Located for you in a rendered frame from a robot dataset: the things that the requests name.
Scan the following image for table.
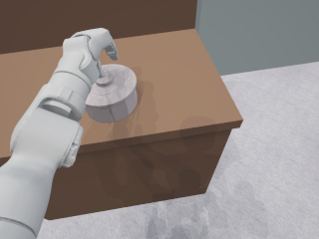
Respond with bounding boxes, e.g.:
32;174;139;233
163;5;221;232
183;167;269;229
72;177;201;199
0;0;243;221

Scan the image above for robot left upper arm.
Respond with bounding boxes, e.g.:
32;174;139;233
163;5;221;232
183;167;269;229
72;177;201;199
0;107;84;239

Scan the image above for pot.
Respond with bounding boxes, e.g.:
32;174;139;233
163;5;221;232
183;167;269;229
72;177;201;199
85;89;138;123

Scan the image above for lid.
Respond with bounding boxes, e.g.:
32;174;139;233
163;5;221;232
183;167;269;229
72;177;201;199
85;64;137;109

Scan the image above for robot left hand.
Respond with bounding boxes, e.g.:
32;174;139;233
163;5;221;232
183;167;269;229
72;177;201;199
71;28;119;79

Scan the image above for left robot forearm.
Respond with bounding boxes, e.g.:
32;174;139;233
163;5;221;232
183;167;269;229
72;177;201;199
10;33;102;154

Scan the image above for knob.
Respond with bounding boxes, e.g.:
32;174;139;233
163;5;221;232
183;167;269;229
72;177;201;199
96;72;114;88

